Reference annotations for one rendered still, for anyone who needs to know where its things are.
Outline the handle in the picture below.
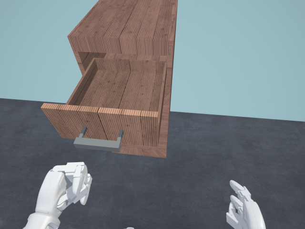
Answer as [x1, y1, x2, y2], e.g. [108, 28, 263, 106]
[73, 126, 123, 152]

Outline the right robot hand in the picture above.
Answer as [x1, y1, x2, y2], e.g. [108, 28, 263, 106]
[226, 180, 266, 229]

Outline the left robot forearm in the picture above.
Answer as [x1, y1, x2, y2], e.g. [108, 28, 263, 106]
[23, 212, 61, 229]

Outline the drawer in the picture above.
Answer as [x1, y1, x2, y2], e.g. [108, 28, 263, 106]
[41, 58, 167, 147]

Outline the left robot hand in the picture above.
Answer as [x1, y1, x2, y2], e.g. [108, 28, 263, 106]
[35, 162, 92, 218]

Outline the cabinet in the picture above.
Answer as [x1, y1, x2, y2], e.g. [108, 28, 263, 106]
[67, 0, 178, 158]

